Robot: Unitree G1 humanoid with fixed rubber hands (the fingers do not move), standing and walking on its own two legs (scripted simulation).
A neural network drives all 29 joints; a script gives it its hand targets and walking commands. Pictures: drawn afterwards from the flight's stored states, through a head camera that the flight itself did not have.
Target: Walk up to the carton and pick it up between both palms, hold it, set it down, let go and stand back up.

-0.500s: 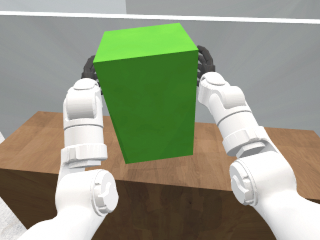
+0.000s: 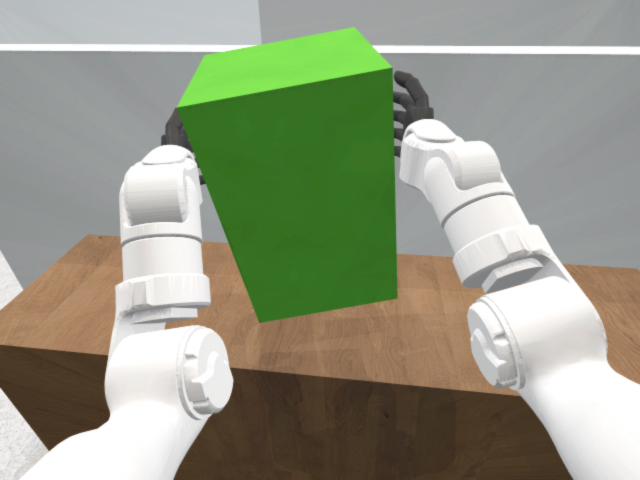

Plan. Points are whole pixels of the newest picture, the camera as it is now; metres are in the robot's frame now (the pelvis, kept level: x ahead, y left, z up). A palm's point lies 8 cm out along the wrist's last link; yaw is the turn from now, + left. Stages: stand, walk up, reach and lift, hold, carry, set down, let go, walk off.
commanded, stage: hold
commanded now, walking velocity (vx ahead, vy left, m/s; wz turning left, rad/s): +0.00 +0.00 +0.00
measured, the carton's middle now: (304, 181) +0.38 +0.00 +0.28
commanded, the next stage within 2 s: none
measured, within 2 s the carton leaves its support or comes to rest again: neither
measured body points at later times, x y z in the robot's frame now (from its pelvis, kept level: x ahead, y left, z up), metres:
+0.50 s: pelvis +0.00 +0.00 +0.00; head -0.10 +0.01 +0.44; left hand +0.38 +0.14 +0.32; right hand +0.38 -0.13 +0.34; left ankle +0.00 +0.12 -0.75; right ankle +0.03 -0.11 -0.75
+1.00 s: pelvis +0.00 -0.01 +0.00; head -0.10 +0.00 +0.44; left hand +0.38 +0.14 +0.32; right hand +0.38 -0.13 +0.34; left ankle +0.00 +0.12 -0.75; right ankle +0.03 -0.11 -0.75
